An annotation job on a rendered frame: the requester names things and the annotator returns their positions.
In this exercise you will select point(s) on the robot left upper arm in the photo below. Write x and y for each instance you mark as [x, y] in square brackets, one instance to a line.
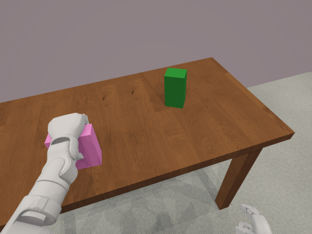
[25, 228]

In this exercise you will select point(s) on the left robot forearm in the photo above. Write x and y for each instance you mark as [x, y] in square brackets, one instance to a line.
[42, 206]

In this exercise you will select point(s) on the robot right hand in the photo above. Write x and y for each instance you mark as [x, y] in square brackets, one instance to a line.
[259, 223]

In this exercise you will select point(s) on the sponge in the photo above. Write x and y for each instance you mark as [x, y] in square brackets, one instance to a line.
[88, 146]

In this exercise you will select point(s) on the robot left hand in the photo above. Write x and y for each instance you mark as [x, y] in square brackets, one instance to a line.
[71, 124]

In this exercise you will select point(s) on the table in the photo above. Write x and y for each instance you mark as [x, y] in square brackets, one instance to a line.
[142, 141]

